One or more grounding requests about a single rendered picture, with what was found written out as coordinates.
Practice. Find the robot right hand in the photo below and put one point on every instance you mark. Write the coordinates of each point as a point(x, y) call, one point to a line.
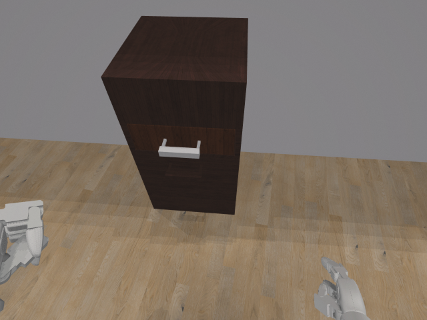
point(343, 297)

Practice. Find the drawer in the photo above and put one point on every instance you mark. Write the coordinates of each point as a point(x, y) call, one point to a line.
point(213, 140)

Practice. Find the cabinet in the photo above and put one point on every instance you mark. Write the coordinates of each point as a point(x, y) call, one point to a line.
point(187, 72)

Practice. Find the handle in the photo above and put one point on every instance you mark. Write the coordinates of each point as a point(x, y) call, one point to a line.
point(183, 152)
point(183, 175)

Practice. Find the robot left hand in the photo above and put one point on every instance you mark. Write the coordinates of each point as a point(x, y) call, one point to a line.
point(22, 223)

